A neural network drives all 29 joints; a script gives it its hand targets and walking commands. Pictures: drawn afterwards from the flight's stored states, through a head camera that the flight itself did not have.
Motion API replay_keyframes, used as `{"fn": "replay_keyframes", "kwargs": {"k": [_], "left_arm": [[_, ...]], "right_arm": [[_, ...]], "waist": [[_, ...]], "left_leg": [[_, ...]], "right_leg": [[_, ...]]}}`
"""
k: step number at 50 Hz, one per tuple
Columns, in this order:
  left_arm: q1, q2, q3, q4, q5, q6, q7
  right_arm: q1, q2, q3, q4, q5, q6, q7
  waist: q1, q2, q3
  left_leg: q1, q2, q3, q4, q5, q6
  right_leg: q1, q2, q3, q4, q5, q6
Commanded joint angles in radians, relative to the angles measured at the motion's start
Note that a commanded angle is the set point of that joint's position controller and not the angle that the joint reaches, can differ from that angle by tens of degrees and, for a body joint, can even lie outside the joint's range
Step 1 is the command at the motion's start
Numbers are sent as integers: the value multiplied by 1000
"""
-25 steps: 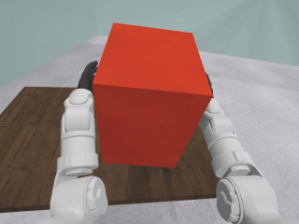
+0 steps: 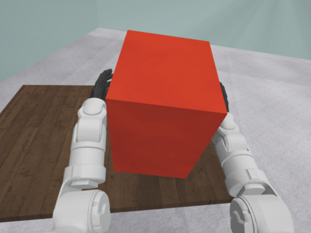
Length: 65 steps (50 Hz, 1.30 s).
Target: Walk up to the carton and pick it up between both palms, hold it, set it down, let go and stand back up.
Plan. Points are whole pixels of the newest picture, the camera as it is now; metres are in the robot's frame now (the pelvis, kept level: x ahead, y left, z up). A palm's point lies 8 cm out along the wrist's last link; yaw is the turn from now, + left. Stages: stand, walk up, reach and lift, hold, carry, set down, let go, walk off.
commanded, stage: set down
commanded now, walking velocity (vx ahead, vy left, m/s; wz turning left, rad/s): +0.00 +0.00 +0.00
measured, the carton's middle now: (158, 109) +0.41 -0.01 +0.15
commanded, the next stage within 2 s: none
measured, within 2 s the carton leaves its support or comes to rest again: neither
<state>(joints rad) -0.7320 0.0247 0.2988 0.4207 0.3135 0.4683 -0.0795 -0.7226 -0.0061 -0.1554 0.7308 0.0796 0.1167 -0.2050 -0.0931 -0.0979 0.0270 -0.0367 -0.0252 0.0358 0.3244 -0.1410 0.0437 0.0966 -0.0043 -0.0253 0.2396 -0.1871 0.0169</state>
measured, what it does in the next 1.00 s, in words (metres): stands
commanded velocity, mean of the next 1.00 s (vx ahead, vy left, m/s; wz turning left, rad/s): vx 0.00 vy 0.00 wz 0.00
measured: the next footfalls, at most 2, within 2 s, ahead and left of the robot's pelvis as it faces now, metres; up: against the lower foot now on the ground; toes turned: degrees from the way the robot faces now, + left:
none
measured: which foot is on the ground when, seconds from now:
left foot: down 0.00-1.00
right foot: down 0.00-1.00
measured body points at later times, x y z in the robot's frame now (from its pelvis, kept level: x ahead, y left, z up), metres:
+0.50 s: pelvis +0.00 +0.00 +0.00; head -0.03 +0.05 +0.45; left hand +0.43 +0.14 +0.16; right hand +0.39 -0.17 +0.16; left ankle +0.04 +0.08 -0.75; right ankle -0.02 -0.13 -0.75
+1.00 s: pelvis +0.01 +0.00 +0.00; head +0.00 +0.05 +0.45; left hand +0.45 +0.13 +0.13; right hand +0.38 -0.17 +0.12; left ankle +0.04 +0.08 -0.75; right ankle -0.02 -0.13 -0.75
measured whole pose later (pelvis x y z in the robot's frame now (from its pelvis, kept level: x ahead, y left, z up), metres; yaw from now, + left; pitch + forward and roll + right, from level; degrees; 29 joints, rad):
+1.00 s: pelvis +0.01 +0.00 +0.00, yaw -2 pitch -4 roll -1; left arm -0.81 0.10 0.33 0.82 0.27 0.21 -0.15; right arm -0.65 0.12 -0.32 0.77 -0.10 0.00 -0.24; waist -0.09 -0.09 0.03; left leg -0.09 -0.02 0.06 0.30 -0.14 0.05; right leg 0.04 -0.01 0.00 0.21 -0.18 0.02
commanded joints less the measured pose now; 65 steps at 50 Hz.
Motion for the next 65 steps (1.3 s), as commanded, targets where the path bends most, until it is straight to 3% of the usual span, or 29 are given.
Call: {"fn": "replay_keyframes", "kwargs": {"k": [1, 4, 6, 8, 10, 13, 15, 16, 17, 19, 26, 37, 50, 65], "left_arm": [[-604, -532, -334, 11, -78, -44, -160], [-638, -551, -355, 8, -110, -78, -162], [-687, -566, -374, 21, -122, -103, -150], [-686, -561, -359, 74, -113, -117, -147], [-708, -573, -382, 61, -132, -140, -140], [-740, -576, -407, 98, -151, -170, -134], [-731, -568, -390, 115, -139, -183, -135], [-724, -558, -375, 143, -132, -185, -141], [-761, -528, -328, 148, -125, -190, -149], [-732, -509, -296, 185, -108, -189, -162], [-695, -511, -263, 211, -86, -213, -184], [-721, -513, -297, 199, -111, -263, -188], [-736, -460, -212, 331, -73, -308, -205], [-791, -447, -184, 440, -62, -387, -195]], "right_arm": [[-794, 493, 279, -328, -21, -118, 114], [-842, 525, 297, -390, -32, -145, 112], [-859, 522, 281, -365, -37, -154, 117], [-835, 516, 245, -313, -68, -156, 120], [-840, 523, 237, -322, -76, -173, 123], [-843, 531, 214, -300, -92, -184, 118], [-799, 534, 206, -238, -94, -179, 112], [-787, 527, 195, -221, -105, -173, 111], [-792, 525, 188, -200, -109, -164, 110], [-773, 530, 169, -178, -117, -161, 107], [-758, 558, 198, -215, -117, -182, 96], [-723, 608, 246, -259, -133, -211, 83], [-679, 617, 147, -186, -219, -225, 73], [-689, 641, 52, -122, -313, -279, 80]], "waist": [[15, 97, -351], [17, 74, -450], [13, 103, -461], [3, 98, -421], [8, 123, -464], [-19, 137, -494], [-18, 146, -458], [-22, 135, -430], [7, 133, -419], [4, 118, -385], [7, 109, -436], [-1, 124, -496], [-6, 117, -448], [-8, 152, -523]], "left_leg": [[225, 15, 36, -14, 206, -54], [241, 16, 34, -3, 237, -48], [260, 24, 25, -7, 216, -56], [260, 29, 29, -16, 187, -59], [281, 35, 24, -5, 216, -72], [319, 36, 21, 10, 233, -81], [320, 39, 18, 12, 274, -90], [298, 39, 20, 0, 236, -85], [264, 23, 40, -24, 192, -73], [226, 22, 46, -38, 163, -63], [250, 12, 56, 1, 311, -73], [241, 14, 54, 19, 391, -81], [176, 27, 64, -10, 266, -62], [198, 49, 61, 22, 314, -82]], "right_leg": [[-94, 33, -81, -27, 178, 28], [-65, 37, -82, -12, 252, 31], [-109, 36, -82, -23, 186, 20], [-137, 37, -85, -33, 146, 16], [-151, 38, -87, -30, 153, 11], [-174, 32, -85, -36, 169, 17], [-161, 35, -80, -34, 185, 16], [-158, 32, -79, -41, 151, 17], [-118, 29, -80, -34, 141, 17], [-94, 25, -76, -28, 151, 24], [-27, 34, -68, -12, 327, 36], [-8, 31, -55, 4, 431, 37], [-32, 19, -52, -2, 357, 35], [-111, 29, -62, 2, 311, 16]]}}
